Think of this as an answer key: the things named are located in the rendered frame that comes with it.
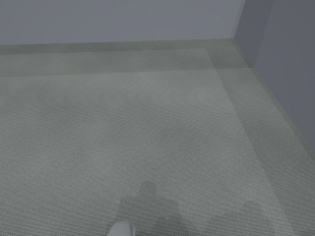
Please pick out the robot left thigh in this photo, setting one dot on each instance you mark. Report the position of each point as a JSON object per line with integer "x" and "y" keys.
{"x": 122, "y": 228}

